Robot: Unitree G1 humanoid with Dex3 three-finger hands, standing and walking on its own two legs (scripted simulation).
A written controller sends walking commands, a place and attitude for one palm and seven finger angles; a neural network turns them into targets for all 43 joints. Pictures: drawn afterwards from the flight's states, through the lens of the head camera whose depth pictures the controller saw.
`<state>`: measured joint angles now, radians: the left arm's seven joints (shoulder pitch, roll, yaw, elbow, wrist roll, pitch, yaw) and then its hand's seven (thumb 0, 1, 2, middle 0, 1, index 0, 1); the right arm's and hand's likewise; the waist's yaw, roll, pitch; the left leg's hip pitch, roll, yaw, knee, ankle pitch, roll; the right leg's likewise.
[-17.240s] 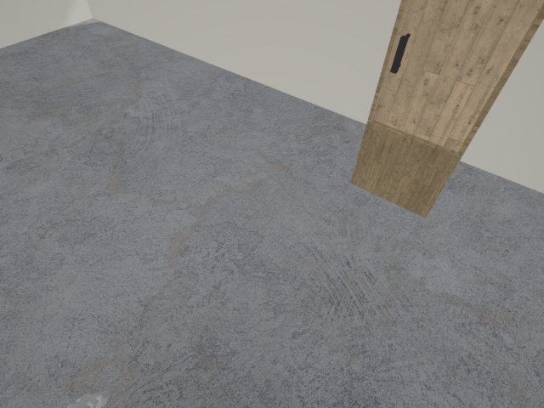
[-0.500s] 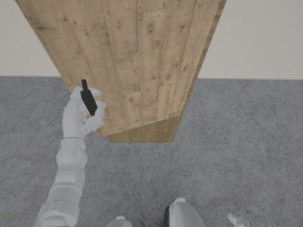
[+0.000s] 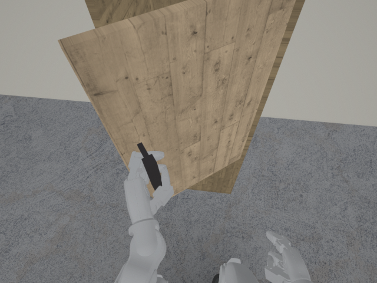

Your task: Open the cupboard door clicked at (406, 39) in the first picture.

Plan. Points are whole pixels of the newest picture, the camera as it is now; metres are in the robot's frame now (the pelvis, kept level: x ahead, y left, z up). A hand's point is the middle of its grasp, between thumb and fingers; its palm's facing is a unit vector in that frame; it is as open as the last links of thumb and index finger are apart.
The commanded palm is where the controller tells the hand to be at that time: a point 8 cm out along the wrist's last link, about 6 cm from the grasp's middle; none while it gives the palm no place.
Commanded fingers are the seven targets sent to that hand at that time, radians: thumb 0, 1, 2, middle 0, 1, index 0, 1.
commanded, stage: pull the door open along its arc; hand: left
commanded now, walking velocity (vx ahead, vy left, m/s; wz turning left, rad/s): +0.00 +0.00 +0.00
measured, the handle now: (150, 167) +0.35 +0.11 +0.03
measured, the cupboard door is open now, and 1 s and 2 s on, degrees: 38 43 47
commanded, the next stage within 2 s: open thumb and fingers to let go in 0.12 s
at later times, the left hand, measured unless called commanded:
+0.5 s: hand (178, 197) +0.28 +0.04 +0.03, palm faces +0.31 -0.95 -0.04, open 7.4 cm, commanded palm +0.23 +0.09 +0.03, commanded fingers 0.00 -0.15 0.45 -0.32 -1.24 -0.32 -1.24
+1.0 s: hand (177, 199) +0.28 +0.04 +0.03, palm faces +0.28 -0.96 -0.03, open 14.8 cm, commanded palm +0.23 +0.09 +0.03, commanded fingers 0.00 -0.50 0.30 -0.15 -0.30 -0.15 -0.30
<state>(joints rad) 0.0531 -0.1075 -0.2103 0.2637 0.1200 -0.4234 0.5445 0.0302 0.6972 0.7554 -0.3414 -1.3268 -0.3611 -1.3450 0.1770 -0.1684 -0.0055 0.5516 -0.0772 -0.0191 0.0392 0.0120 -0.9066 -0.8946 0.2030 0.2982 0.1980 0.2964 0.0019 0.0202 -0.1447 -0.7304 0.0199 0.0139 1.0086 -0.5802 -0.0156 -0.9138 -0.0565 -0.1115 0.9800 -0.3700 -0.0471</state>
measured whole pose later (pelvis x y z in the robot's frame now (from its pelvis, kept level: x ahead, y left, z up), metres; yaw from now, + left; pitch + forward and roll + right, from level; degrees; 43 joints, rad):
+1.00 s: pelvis -0.03 -0.01 -0.01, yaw +1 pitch +16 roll +2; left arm 0.01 -0.10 -0.26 0.27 0.11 -0.37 0.58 -0.01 -0.49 0.31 -0.28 -0.80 -0.27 -0.82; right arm 0.18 -0.19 0.00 0.58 -0.07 -0.09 0.02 0.02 -0.91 -0.89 0.20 0.30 0.20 0.30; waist -0.01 0.03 -0.14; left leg -0.78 0.01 0.01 1.07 -0.56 -0.02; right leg -0.96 -0.07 -0.11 1.04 -0.35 -0.06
